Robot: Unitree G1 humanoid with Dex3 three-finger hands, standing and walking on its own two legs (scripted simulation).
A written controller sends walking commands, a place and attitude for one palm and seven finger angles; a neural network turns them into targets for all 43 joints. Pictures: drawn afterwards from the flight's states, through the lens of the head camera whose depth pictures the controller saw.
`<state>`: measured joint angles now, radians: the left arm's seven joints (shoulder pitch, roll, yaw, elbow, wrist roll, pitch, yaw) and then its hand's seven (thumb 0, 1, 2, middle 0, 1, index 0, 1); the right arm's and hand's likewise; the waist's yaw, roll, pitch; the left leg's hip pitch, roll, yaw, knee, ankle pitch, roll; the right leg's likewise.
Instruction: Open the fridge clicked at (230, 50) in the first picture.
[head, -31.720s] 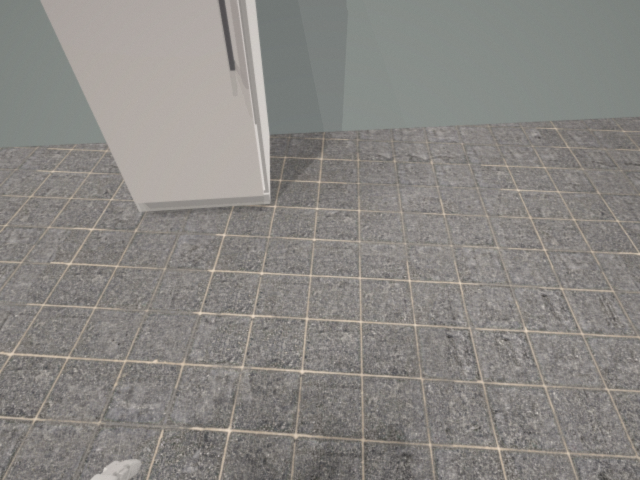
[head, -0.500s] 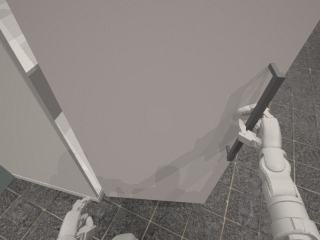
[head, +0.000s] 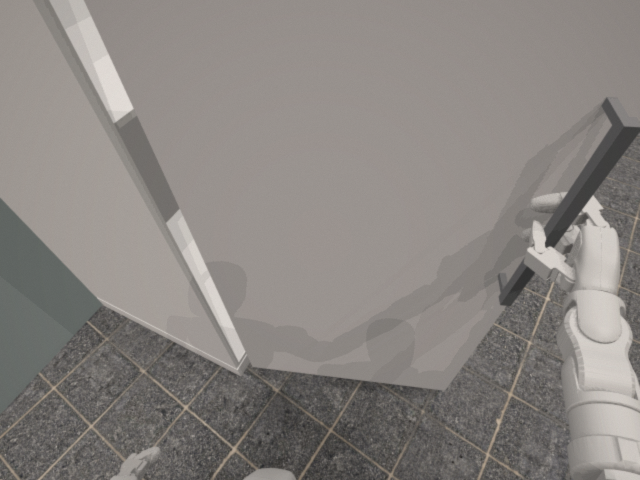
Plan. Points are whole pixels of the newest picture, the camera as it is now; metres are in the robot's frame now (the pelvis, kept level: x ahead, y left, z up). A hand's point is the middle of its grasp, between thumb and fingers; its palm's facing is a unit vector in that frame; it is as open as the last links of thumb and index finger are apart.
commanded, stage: stop walking and hold the door back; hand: right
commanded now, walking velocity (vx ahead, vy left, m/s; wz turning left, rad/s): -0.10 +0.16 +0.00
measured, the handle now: (547, 224) +0.44 -0.22 +0.08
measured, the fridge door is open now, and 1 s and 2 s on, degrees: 72 76 74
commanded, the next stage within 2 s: loosen the grip on the handle in 0.26 s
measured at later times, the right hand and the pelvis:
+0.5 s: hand (557, 265) +0.37 -0.22 +0.10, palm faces +0.14 +0.98 -0.15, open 6.7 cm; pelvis -0.02 -0.01 +0.00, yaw +2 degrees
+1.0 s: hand (537, 292) +0.35 -0.20 +0.06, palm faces +0.18 +0.96 -0.23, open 14.1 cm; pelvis -0.03 -0.01 -0.02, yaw +2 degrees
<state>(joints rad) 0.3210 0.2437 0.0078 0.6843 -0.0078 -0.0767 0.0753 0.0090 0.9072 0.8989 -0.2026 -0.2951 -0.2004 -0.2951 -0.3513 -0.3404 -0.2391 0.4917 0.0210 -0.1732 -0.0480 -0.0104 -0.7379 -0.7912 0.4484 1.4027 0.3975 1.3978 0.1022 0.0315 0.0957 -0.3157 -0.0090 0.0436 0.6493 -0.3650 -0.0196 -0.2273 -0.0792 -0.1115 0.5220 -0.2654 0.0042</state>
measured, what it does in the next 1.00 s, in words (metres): steps on the spot: left foot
